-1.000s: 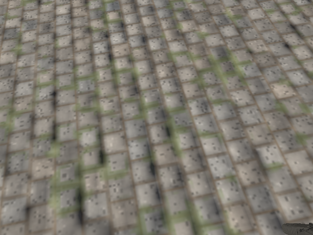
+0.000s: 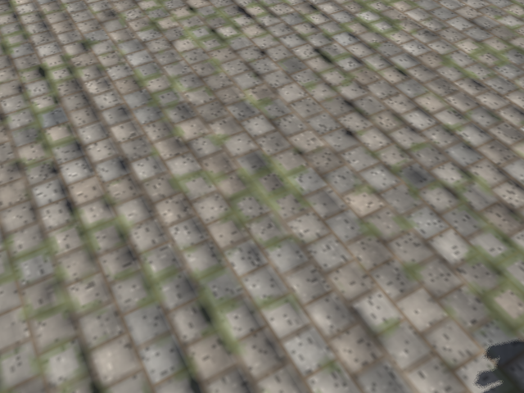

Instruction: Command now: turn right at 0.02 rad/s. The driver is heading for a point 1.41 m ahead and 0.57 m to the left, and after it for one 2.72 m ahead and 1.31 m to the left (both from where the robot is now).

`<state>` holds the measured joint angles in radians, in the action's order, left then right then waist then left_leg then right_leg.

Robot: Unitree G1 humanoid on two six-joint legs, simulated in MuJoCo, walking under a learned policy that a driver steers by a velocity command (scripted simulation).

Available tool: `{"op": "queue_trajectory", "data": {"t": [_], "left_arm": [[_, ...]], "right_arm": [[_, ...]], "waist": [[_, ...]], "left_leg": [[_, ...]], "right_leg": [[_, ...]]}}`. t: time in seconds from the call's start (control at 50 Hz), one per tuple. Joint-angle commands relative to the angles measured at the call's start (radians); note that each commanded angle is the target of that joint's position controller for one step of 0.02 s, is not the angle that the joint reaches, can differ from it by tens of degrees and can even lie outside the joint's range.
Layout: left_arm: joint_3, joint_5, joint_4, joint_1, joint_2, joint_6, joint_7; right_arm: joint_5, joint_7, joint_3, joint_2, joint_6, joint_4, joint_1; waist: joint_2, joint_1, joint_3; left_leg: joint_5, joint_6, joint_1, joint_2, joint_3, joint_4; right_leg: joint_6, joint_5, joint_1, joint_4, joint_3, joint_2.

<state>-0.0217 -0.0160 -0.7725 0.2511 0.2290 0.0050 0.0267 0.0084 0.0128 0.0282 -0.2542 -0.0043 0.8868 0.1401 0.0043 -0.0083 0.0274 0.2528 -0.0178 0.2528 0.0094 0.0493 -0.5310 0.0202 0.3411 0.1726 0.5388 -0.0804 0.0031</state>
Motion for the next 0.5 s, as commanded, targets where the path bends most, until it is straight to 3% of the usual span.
{"op": "queue_trajectory", "data": {"t": [0.02,0.28,0.5], "left_arm": [[-0.027,0.001,0.037,0.008,0.120,-0.020,0.005],[-0.016,0.007,-0.072,0.042,0.102,-0.027,0.008],[-0.006,0.011,-0.160,0.068,0.094,-0.027,0.011]], "right_arm": [[-0.002,0.008,0.025,-0.103,0.006,-0.021,-0.017],[-0.007,0.023,0.027,-0.100,-0.004,0.101,0.001],[-0.008,0.030,0.023,-0.087,-0.008,0.162,0.028]], "waist": [[-0.022,-0.004,-0.009],[-0.012,-0.004,-0.009],[-0.010,-0.004,0.006]], "left_leg": [[-0.134,0.018,-0.075,-0.030,0.028,0.066],[-0.152,0.015,-0.085,-0.028,0.024,0.078],[-0.152,0.017,-0.082,-0.022,0.015,0.087]], "right_leg": [[-0.020,-0.158,0.098,-0.118,-0.035,-0.037],[-0.020,-0.185,0.073,-0.129,-0.007,-0.017],[-0.019,-0.177,0.075,-0.141,0.008,-0.008]]}}
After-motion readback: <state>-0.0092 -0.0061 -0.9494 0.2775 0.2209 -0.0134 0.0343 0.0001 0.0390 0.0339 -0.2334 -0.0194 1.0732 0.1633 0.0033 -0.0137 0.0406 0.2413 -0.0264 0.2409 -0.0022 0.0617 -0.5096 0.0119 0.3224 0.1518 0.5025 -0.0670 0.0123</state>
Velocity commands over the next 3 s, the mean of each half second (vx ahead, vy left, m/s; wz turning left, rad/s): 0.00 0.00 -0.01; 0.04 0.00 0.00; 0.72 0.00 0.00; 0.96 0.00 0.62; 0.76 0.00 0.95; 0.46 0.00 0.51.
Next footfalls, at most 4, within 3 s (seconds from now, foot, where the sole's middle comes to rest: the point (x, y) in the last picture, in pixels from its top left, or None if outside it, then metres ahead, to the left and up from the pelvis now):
1.60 right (328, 383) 0.55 -0.13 -0.77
2.10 left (211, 269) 0.89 0.19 -0.77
2.52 right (182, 180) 1.27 0.31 -0.77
2.88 left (165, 230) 1.04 0.34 -0.77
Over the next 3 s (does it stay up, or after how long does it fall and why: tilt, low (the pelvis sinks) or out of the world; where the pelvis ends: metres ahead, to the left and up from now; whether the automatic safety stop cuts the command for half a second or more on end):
stays up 1.14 0.30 0.01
